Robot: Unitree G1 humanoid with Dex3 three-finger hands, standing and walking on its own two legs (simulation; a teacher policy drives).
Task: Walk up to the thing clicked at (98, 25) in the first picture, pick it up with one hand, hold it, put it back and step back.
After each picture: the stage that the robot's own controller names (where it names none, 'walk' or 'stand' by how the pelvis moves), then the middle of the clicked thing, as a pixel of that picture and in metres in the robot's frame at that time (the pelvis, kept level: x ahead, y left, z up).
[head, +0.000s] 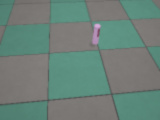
stand; (96, 34) +1.46 -0.21 -0.65
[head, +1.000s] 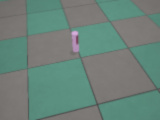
walk; (75, 42) +1.34 +0.11 -0.63
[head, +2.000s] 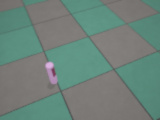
walk; (51, 73) +0.88 +0.30 -0.65
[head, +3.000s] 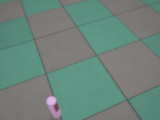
walk; (54, 107) +0.54 +0.25 -0.65
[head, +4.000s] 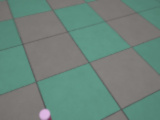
stand; out of the picture +0.46 +0.22 -0.65
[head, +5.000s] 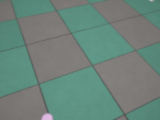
stand; out of the picture +0.42 +0.20 -0.66
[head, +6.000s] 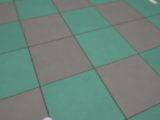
stand; out of the picture +0.40 +0.20 -0.66
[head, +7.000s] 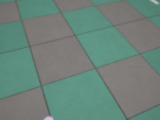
stand; out of the picture +0.41 +0.20 -0.66
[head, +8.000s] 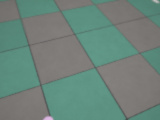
stand; out of the picture +0.40 +0.20 -0.66
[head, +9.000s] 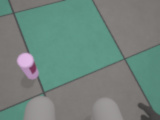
go down; (29, 67) +0.46 +0.23 -0.39
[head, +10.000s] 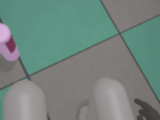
go down; (6, 45) +0.48 +0.27 -0.26
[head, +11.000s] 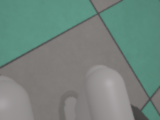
close in; out of the picture +0.46 +0.30 -0.18
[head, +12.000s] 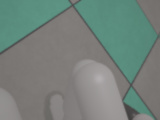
close; out of the picture +0.45 +0.33 -0.16
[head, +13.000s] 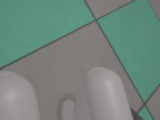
lift; out of the picture +0.37 +0.28 -0.12
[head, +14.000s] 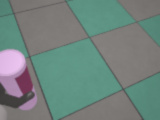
lift; (19, 85) +0.32 +0.18 +0.04
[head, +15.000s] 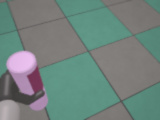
hold; (31, 85) +0.33 +0.15 +0.02
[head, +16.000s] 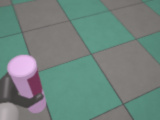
hold; (30, 88) +0.32 +0.16 +0.02
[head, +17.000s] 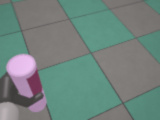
crouch; (30, 87) +0.32 +0.16 +0.02
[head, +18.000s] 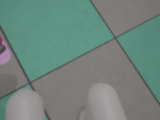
crouch; out of the picture +0.46 +0.24 -0.05
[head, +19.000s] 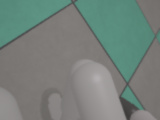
lower; out of the picture +0.43 +0.34 -0.17
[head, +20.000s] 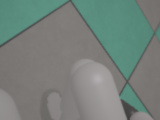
lower; out of the picture +0.43 +0.34 -0.16
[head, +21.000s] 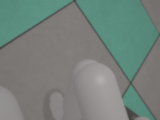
lower; out of the picture +0.43 +0.33 -0.16
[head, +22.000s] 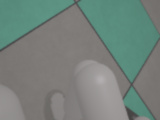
lower; out of the picture +0.42 +0.32 -0.16
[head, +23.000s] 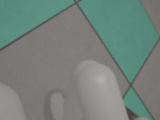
loosen; out of the picture +0.42 +0.34 -0.16
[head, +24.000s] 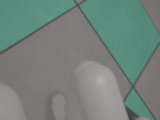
withdraw; out of the picture +0.42 +0.32 -0.16
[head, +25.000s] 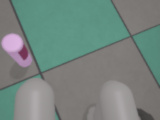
walk; (19, 53) +0.45 +0.26 -0.27
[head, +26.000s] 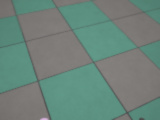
stand; out of the picture +0.39 +0.20 -0.59
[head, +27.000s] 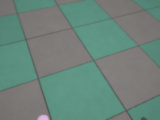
stand; out of the picture +0.40 +0.21 -0.60
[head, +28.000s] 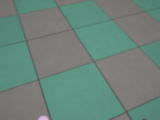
stand; out of the picture +0.39 +0.22 -0.60
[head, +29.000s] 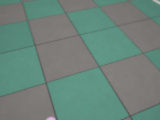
stand; out of the picture +0.41 +0.20 -0.66
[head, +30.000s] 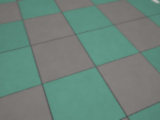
stand; out of the picture +0.39 +0.21 -0.66
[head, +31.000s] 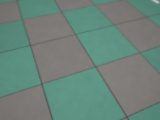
walk; out of the picture +0.39 +0.21 -0.66
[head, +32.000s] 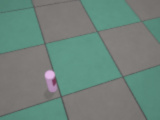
walk; (51, 82) +0.61 +0.19 -0.63
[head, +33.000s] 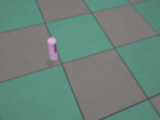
walk; (52, 49) +0.94 +0.22 -0.64
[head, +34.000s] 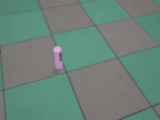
stand; (58, 58) +1.00 +0.20 -0.64
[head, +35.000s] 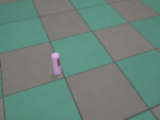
stand; (56, 64) +1.01 +0.20 -0.66
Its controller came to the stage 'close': yes
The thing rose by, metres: 0.67
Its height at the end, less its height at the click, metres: +0.00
